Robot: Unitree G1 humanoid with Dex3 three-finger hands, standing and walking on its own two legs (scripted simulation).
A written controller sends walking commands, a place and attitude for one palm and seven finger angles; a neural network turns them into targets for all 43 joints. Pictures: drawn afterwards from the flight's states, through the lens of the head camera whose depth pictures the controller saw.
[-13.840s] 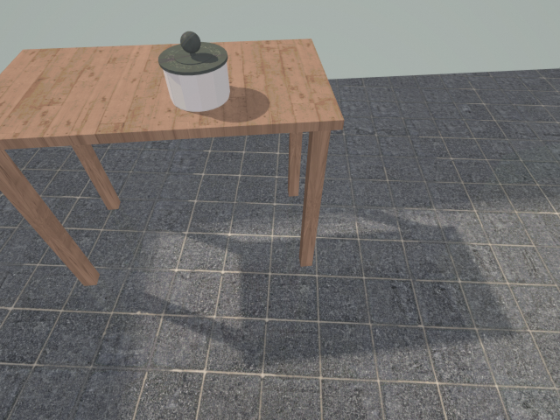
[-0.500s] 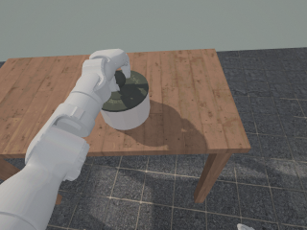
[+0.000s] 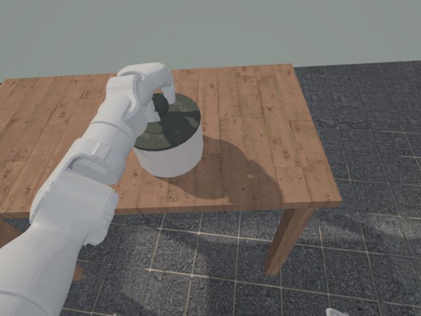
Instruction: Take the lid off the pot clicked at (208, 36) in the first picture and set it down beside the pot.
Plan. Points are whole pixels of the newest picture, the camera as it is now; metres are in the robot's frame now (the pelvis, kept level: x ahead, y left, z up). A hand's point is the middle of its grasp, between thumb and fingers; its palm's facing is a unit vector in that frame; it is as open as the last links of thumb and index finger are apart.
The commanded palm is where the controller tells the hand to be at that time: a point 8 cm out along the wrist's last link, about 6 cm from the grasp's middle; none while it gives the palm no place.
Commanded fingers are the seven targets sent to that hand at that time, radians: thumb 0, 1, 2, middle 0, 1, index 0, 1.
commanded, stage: lift the lid straight up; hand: left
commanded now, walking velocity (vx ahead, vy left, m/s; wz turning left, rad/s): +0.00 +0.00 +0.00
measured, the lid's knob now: (156, 105) +0.51 +0.08 +0.12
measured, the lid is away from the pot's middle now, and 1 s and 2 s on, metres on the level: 0.00 0.00 0.02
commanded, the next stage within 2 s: move the lid sideways beside the pot in 1.82 s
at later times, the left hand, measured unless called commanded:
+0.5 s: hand (143, 89) +0.47 +0.09 +0.19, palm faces -0.31 -0.01 -0.95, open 8.1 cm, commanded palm +0.47 +0.09 +0.26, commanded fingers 0.00 0.62 1.02 -0.83 -1.06 -0.79 -1.03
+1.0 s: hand (141, 69) +0.47 +0.08 +0.23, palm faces -0.27 -0.03 -0.96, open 8.1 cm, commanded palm +0.47 +0.09 +0.30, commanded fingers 0.00 0.62 1.02 -0.83 -1.06 -0.79 -1.03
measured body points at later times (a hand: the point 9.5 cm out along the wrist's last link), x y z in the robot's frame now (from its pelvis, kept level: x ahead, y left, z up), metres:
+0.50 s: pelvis +0.00 +0.00 +0.00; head +0.03 -0.03 +0.45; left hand +0.48 +0.09 +0.25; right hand +0.10 -0.25 -0.13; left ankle -0.04 +0.11 -0.74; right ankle +0.00 -0.14 -0.74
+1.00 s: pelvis -0.01 +0.00 +0.00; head +0.02 -0.04 +0.45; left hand +0.48 +0.08 +0.29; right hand +0.09 -0.26 -0.13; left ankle -0.04 +0.11 -0.74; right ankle +0.00 -0.14 -0.74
